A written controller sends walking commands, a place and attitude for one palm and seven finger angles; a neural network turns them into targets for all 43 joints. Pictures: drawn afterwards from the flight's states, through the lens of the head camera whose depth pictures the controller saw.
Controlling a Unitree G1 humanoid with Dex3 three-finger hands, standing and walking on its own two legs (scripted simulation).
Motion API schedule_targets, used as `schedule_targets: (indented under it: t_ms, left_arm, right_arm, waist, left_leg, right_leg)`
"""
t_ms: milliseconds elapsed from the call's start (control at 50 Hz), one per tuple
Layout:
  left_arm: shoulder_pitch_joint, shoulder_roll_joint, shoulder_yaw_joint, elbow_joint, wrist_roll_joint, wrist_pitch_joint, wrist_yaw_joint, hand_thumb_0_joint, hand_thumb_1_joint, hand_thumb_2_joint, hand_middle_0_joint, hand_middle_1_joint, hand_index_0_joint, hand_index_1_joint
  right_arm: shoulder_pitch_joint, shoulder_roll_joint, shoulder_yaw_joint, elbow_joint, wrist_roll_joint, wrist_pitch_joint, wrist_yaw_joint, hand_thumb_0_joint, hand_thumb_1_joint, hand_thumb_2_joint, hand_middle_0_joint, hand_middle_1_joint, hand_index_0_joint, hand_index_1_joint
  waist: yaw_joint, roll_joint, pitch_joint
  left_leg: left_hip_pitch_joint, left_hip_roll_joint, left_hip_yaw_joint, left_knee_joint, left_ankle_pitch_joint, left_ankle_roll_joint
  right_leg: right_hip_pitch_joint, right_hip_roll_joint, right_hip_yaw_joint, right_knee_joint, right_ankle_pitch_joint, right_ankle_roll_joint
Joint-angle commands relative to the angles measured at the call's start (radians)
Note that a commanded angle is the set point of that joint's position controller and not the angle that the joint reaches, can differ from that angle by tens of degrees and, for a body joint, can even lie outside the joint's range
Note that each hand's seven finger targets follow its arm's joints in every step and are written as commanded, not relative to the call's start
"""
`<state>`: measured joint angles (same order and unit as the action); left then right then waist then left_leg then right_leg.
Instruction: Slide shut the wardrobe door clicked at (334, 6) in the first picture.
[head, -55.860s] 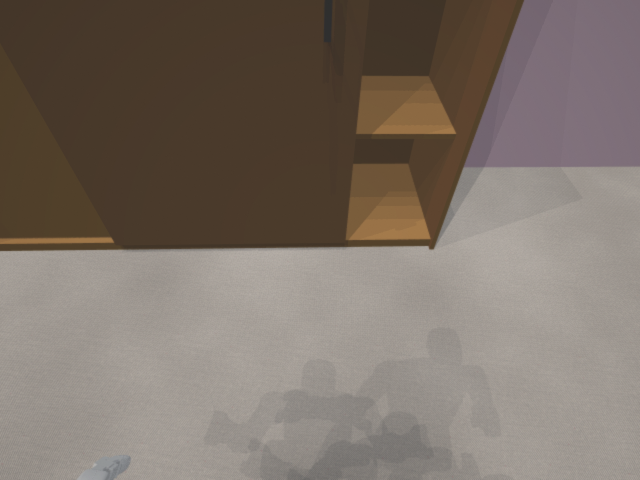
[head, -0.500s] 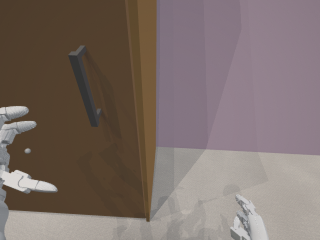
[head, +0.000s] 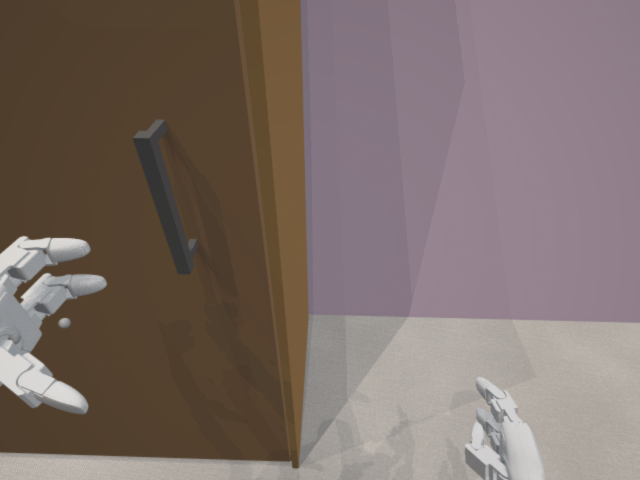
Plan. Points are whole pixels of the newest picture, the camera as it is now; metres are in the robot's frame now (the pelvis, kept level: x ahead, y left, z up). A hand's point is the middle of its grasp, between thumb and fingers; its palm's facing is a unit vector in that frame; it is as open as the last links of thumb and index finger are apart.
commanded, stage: draw the hand back to the body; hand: left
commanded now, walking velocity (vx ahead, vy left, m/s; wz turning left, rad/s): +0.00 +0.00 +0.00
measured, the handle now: (172, 202) +0.36 +0.25 +0.20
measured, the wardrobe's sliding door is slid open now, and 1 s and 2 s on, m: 0.00 0.00 0.00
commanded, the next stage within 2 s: step back with the hand held close in 1.18 s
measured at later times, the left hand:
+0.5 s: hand (84, 318) +0.20 +0.28 +0.16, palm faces +0.48 -0.80 -0.37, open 11.8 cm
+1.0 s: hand (110, 296) +0.23 +0.26 +0.17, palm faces +0.42 -0.82 -0.38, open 7.6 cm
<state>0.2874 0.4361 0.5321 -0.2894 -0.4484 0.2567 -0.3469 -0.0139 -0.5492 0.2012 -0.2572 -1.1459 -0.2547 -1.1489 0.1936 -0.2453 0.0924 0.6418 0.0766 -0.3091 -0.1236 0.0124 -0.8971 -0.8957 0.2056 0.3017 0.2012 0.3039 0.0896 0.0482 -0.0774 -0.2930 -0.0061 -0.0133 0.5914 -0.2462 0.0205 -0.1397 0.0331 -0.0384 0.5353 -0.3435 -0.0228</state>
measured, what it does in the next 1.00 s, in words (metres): stands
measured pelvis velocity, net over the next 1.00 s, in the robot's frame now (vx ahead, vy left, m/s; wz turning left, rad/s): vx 0.03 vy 0.00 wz -0.03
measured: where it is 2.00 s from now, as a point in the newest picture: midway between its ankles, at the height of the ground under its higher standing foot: outside the picture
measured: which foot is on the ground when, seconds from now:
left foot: down 0.00-1.00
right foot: down 0.00-1.00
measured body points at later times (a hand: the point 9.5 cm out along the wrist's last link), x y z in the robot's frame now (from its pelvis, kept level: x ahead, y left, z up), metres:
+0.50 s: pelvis +0.01 +0.00 +0.01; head -0.01 -0.01 +0.45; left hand +0.17 +0.32 +0.18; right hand +0.18 -0.22 -0.08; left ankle +0.05 +0.10 -0.73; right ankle -0.03 -0.11 -0.73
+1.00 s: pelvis +0.03 +0.00 +0.01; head +0.01 -0.01 +0.46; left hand +0.20 +0.31 +0.19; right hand +0.23 -0.21 -0.07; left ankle +0.05 +0.10 -0.73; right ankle -0.03 -0.11 -0.73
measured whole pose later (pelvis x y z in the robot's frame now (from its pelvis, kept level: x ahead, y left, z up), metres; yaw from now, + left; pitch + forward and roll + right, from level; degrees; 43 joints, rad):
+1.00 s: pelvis +0.03 +0.00 +0.01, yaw -2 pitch -3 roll +0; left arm 0.43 0.37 0.34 -0.39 -0.08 -0.04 0.09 0.01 0.83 0.87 -0.21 -0.33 -0.21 -0.33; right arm 0.18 -0.22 0.03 0.64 -0.01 -0.11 -0.07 0.01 -0.90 -0.90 0.20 0.30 0.20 0.30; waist 0.09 0.04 -0.01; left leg -0.17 -0.02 0.03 0.46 -0.23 0.03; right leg -0.03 0.02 0.00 0.40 -0.32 -0.01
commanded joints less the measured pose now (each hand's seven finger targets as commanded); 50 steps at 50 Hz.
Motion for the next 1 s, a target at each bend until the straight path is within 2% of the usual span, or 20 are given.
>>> schedule_targets:
  t_ms: [0,80,100,120,140,160,240,260,280,320,400,440,520,540,580,720,780,840,920,980]
  left_arm:
    - [-0.121,0.175,0.068,-0.199,-0.004,-0.052,0.012,0.000,-0.514,0.218,-0.249,-1.129,-0.249,-1.129]
    - [-0.189,0.207,0.056,-0.256,0.023,-0.089,0.020,0.000,-0.369,0.287,-0.244,-1.044,-0.244,-1.044]
    - [-0.246,0.344,0.101,-0.334,0.229,-0.202,0.227,0.000,-0.332,0.305,-0.242,-1.023,-0.242,-1.023]
    - [-0.190,0.260,0.058,-0.253,0.244,-0.237,0.310,0.000,-0.296,0.322,-0.241,-1.001,-0.241,-1.001]
    - [-0.148,0.194,0.011,-0.216,0.249,-0.250,0.343,0.000,-0.260,0.340,-0.240,-0.980,-0.240,-0.980]
    - [-0.091,0.168,-0.008,-0.188,0.273,-0.271,0.370,0.000,-0.224,0.357,-0.239,-0.959,-0.239,-0.959]
    - [-0.074,0.168,-0.033,-0.259,0.316,-0.359,0.434,0.000,-0.079,0.428,-0.234,-0.874,-0.234,-0.874]
    - [-0.056,0.160,-0.041,-0.269,0.325,-0.375,0.445,0.000,-0.043,0.445,-0.232,-0.853,-0.232,-0.853]
    - [-0.035,0.155,-0.046,-0.269,0.332,-0.384,0.452,0.000,-0.006,0.462,-0.231,-0.831,-0.231,-0.831]
    - [-0.018,0.167,-0.038,-0.252,0.342,-0.396,0.466,0.000,0.066,0.497,-0.229,-0.789,-0.229,-0.789]
    - [0.007,0.147,-0.053,-0.260,0.358,-0.413,0.474,0.000,0.211,0.567,-0.224,-0.704,-0.224,-0.704]
    - [-0.001,0.143,-0.061,-0.282,0.367,-0.417,0.476,0.000,0.284,0.603,-0.221,-0.661,-0.221,-0.661]
    - [0.057,0.126,-0.066,-0.249,0.369,-0.407,0.470,0.000,0.429,0.673,-0.216,-0.576,-0.216,-0.576]
    - [0.036,0.119,-0.076,-0.268,0.368,-0.409,0.467,0.000,0.465,0.690,-0.215,-0.555,-0.215,-0.555]
    - [0.051,0.125,-0.066,-0.276,0.372,-0.409,0.468,0.000,0.538,0.725,-0.213,-0.512,-0.213,-0.512]
    - [0.063,0.125,-0.070,-0.304,0.372,-0.385,0.458,0.000,0.791,0.848,-0.204,-0.364,-0.204,-0.364]
    - [0.035,0.113,-0.086,-0.315,0.373,-0.375,0.457,0.000,0.900,0.900,-0.200,-0.300,-0.200,-0.300]
    - [0.035,0.120,-0.080,-0.319,0.374,-0.369,0.459,0.000,0.900,0.900,-0.200,-0.300,-0.200,-0.300]
    - [0.054,0.115,-0.082,-0.310,0.369,-0.360,0.454,0.000,0.900,0.900,-0.200,-0.300,-0.200,-0.300]
    - [0.041,0.113,-0.082,-0.289,0.366,-0.358,0.454,0.000,0.900,0.900,-0.200,-0.300,-0.200,-0.300]
  right_arm:
    - [-0.147,-0.121,-0.055,-0.179,0.002,-0.052,0.005,0.000,-0.900,-0.900,0.200,0.300,0.200,0.300]
    - [-0.143,-0.121,-0.054,-0.179,-0.003,-0.065,-0.009,0.000,-0.900,-0.900,0.200,0.300,0.200,0.300]
    - [-0.154,-0.115,-0.073,-0.170,-0.053,-0.058,0.008,0.000,-0.900,-0.900,0.200,0.300,0.200,0.300]
    - [-0.139,-0.114,-0.073,-0.143,-0.058,-0.057,0.009,0.000,-0.900,-0.900,0.200,0.300,0.200,0.300]
    - [-0.145,-0.112,-0.069,-0.147,-0.057,-0.049,0.011,0.000,-0.900,-0.900,0.200,0.300,0.200,0.300]
    - [-0.134,-0.103,-0.071,-0.139,-0.056,-0.031,0.013,0.000,-0.900,-0.900,0.200,0.300,0.200,0.300]
    - [-0.135,-0.104,-0.086,-0.135,-0.069,-0.004,0.015,0.000,-0.900,-0.900,0.200,0.300,0.200,0.300]
    - [-0.131,-0.103,-0.088,-0.134,-0.073,-0.004,0.017,0.000,-0.900,-0.900,0.200,0.300,0.200,0.300]
    - [-0.133,-0.103,-0.090,-0.132,-0.075,0.000,0.016,0.000,-0.900,-0.900,0.200,0.300,0.200,0.300]
    - [-0.130,-0.107,-0.094,-0.127,-0.079,0.009,0.015,0.000,-0.900,-0.900,0.200,0.300,0.200,0.300]
    - [-0.137,-0.103,-0.098,-0.121,-0.079,0.026,0.016,0.000,-0.900,-0.900,0.200,0.300,0.200,0.300]
    - [-0.135,-0.103,-0.099,-0.121,-0.080,0.036,0.019,0.000,-0.900,-0.900,0.200,0.300,0.200,0.300]
    - [-0.130,-0.098,-0.102,-0.126,-0.078,0.063,0.027,0.000,-0.900,-0.900,0.200,0.300,0.200,0.300]
    - [-0.135,-0.097,-0.100,-0.129,-0.077,0.068,0.029,0.000,-0.900,-0.900,0.200,0.300,0.200,0.300]
    - [-0.128,-0.096,-0.101,-0.133,-0.080,0.076,0.034,0.000,-0.900,-0.900,0.200,0.300,0.200,0.300]
    - [-0.118,-0.094,-0.105,-0.150,-0.084,0.116,0.044,0.000,-0.900,-0.900,0.200,0.300,0.200,0.300]
    - [-0.120,-0.092,-0.104,-0.154,-0.083,0.131,0.049,0.000,-0.900,-0.900,0.200,0.300,0.200,0.300]
    - [-0.118,-0.091,-0.103,-0.157,-0.084,0.138,0.050,0.000,-0.900,-0.900,0.200,0.300,0.200,0.300]
    - [-0.127,-0.090,-0.106,-0.165,-0.083,0.154,0.050,0.000,-0.900,-0.900,0.200,0.300,0.200,0.300]
    - [-0.135,-0.087,-0.103,-0.163,-0.082,0.162,0.048,0.000,-0.900,-0.900,0.200,0.300,0.200,0.300]
  waist:
    - [0.001,0.043,-0.031]
    - [-0.008,0.050,-0.032]
    - [0.013,0.051,0.075]
    - [-0.009,0.043,0.142]
    - [-0.020,0.018,0.159]
    - [-0.022,0.019,0.158]
    - [-0.013,0.099,0.024]
    - [-0.011,0.090,-0.004]
    - [-0.010,0.087,-0.012]
    - [-0.007,-0.001,-0.017]
    - [-0.008,-0.015,0.005]
    - [-0.007,0.029,0.000]
    - [-0.001,-0.007,0.022]
    - [-0.005,0.007,0.036]
    - [0.000,0.032,0.015]
    - [-0.003,0.010,-0.035]
    - [-0.009,0.060,-0.034]
    - [-0.008,0.062,-0.040]
    - [-0.006,-0.006,-0.039]
    - [-0.009,0.011,0.001]
  left_leg:
    - [0.145,0.012,-0.054,-0.095,0.093,0.001]
    - [0.145,0.008,-0.053,-0.092,0.046,0.010]
    - [0.077,-0.001,-0.042,-0.086,-0.004,0.002]
    - [0.054,0.003,-0.029,-0.076,-0.061,-0.008]
    - [0.050,0.009,-0.035,-0.070,-0.090,-0.009]
    - [0.069,0.013,-0.031,-0.071,-0.108,-0.006]
    - [0.144,0.012,-0.009,-0.082,-0.056,0.007]
    - [0.162,0.014,-0.014,-0.089,-0.030,0.011]
    - [0.175,0.015,-0.011,-0.095,-0.007,0.014]
    - [0.176,0.018,-0.015,-0.111,0.024,0.019]
    - [0.204,0.025,-0.014,-0.132,0.083,0.023]
    - [0.216,0.028,-0.018,-0.149,0.118,0.017]
    - [0.220,0.035,-0.017,-0.165,0.183,0.011]
    - [0.222,0.039,-0.019,-0.170,0.178,0.008]
    - [0.232,0.042,-0.023,-0.176,0.213,0.005]
    - [0.266,0.047,-0.009,-0.162,0.363,0.001]
    - [0.283,0.049,-0.007,-0.162,0.369,-0.004]
    - [0.289,0.050,-0.012,-0.167,0.401,-0.009]
    - [0.282,0.046,-0.005,-0.169,0.388,-0.002]
    - [0.272,0.040,0.001,-0.179,0.316,0.000]
  right_leg:
    - [-0.174,-0.002,-0.001,-0.101,0.156,0.005]
    - [-0.182,-0.007,0.017,-0.120,0.092,0.008]
    - [-0.217,-0.017,0.067,-0.200,0.029,-0.003]
    - [-0.245,-0.038,0.067,-0.224,-0.033,-0.011]
    - [-0.252,-0.053,0.073,-0.230,-0.066,-0.014]
    - [-0.244,-0.057,0.073,-0.231,-0.094,-0.012]
    - [-0.163,-0.072,0.079,-0.217,-0.040,-0.007]
    - [-0.146,-0.069,0.072,-0.203,-0.004,-0.007]
    - [-0.136,-0.067,0.068,-0.194,0.027,-0.005]
    - [-0.117,-0.063,0.059,-0.195,0.055,-0.001]
    - [-0.105,-0.058,0.047,-0.179,0.133,-0.001]
    - [-0.081,-0.056,0.042,-0.170,0.165,-0.004]
    - [-0.060,-0.049,0.033,-0.163,0.222,-0.004]
    - [-0.068,-0.049,0.034,-0.164,0.214,-0.004]
    - [-0.048,-0.047,0.031,-0.155,0.236,-0.007]
    - [-0.003,-0.045,0.032,-0.156,0.356,-0.005]
    - [-0.015,-0.046,0.035,-0.162,0.348,-0.004]
    - [-0.003,-0.044,0.030,-0.164,0.359,-0.004]
    - [0.007,-0.040,0.029,-0.173,0.374,-0.003]
    - [-0.013,-0.040,0.029,-0.189,0.334,-0.001]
